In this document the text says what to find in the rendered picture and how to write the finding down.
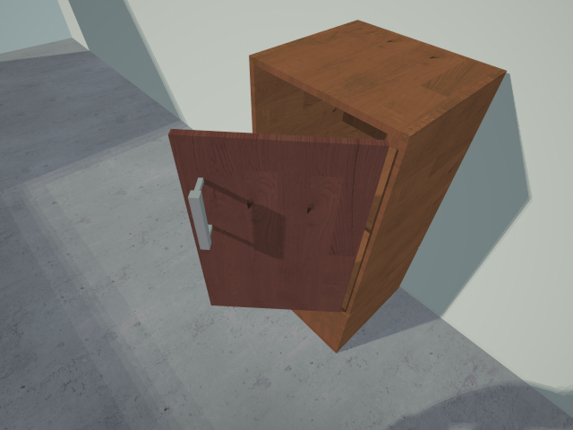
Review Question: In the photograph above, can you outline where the handle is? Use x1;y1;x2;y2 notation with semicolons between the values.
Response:
188;177;212;250

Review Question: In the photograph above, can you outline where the cupboard door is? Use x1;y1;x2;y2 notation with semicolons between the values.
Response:
168;129;389;313

